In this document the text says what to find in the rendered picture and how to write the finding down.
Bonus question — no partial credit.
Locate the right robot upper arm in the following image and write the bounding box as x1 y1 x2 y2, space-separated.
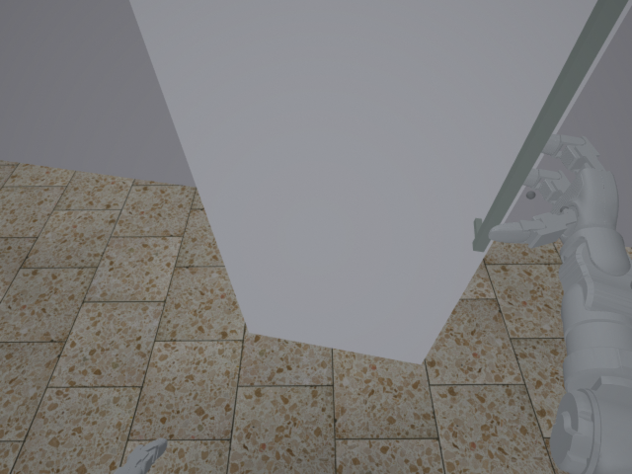
550 388 632 474

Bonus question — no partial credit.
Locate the right robot forearm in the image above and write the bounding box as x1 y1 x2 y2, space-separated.
559 227 632 400

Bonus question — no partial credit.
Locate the fridge door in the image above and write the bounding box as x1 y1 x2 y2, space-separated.
129 0 632 364

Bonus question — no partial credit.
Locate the robot right hand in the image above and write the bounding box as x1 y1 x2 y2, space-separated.
488 134 619 249

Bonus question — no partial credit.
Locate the robot left hand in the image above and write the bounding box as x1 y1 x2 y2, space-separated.
114 438 168 474

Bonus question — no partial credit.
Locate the handle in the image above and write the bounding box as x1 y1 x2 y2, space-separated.
473 0 628 252

